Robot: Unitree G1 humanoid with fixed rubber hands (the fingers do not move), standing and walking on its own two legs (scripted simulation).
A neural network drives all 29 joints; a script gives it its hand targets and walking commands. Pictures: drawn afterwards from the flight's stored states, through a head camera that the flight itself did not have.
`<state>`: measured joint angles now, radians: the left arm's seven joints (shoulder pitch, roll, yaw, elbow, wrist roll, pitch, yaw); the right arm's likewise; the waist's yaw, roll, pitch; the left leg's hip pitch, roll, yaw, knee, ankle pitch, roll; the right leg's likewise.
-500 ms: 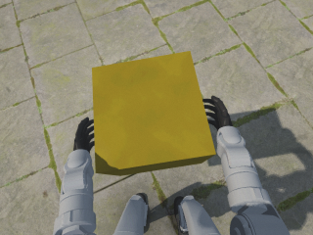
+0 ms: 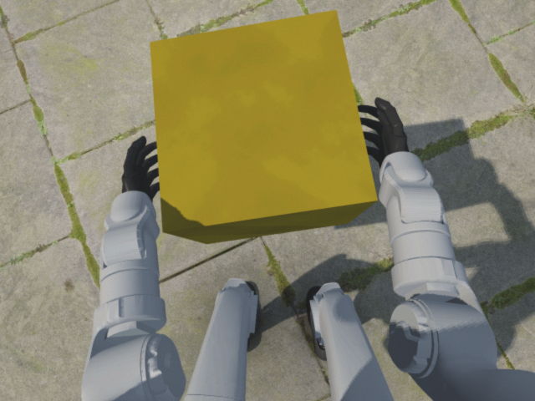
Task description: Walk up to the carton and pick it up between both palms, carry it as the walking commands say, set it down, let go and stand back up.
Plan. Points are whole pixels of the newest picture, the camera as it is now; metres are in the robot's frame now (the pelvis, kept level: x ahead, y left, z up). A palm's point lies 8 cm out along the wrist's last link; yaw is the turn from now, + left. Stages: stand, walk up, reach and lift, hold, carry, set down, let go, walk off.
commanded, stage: set down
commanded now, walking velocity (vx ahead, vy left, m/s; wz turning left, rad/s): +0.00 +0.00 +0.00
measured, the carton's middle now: (261, 144) +0.49 +0.06 -0.16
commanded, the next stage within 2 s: none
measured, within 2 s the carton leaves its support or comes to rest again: neither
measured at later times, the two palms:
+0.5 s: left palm (162, 189) +0.41 +0.22 -0.16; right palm (376, 154) +0.48 -0.14 -0.16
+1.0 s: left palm (168, 186) +0.43 +0.24 -0.25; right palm (352, 152) +0.51 -0.12 -0.23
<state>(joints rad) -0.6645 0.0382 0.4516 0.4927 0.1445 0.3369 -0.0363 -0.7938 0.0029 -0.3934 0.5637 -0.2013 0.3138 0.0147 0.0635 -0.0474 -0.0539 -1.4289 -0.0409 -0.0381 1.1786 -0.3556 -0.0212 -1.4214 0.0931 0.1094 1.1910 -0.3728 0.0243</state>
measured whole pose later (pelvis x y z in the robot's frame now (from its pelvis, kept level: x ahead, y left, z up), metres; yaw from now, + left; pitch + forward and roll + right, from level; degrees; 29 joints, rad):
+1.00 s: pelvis -0.02 +0.00 -0.13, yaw +0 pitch +47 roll +0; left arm -0.97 0.14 0.47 0.59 0.06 0.37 0.01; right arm -1.12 -0.13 -0.36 0.68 -0.16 0.34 -0.02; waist 0.06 -0.06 -0.05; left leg -2.01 -0.06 -0.04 1.65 -0.46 -0.03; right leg -2.00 0.12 0.09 1.66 -0.48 0.05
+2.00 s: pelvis -0.04 -0.01 -0.23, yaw +1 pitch +36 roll +2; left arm -1.42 0.33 0.38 0.79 -0.07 0.33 0.06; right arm -1.60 -0.37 -0.16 0.95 0.06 0.29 -0.09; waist 0.07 -0.05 0.52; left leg -2.12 -0.06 -0.02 2.04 -0.54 -0.04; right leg -2.12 0.13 0.06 2.07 -0.57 0.04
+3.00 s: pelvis -0.04 -0.01 -0.26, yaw +1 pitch +34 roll +2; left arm -1.43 0.35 0.37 0.89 -0.07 0.24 0.03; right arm -1.61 -0.40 -0.08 1.05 0.11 0.23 -0.09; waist 0.08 -0.04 0.52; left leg -2.15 -0.06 -0.02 2.12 -0.56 -0.04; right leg -2.16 0.13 0.05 2.15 -0.58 0.04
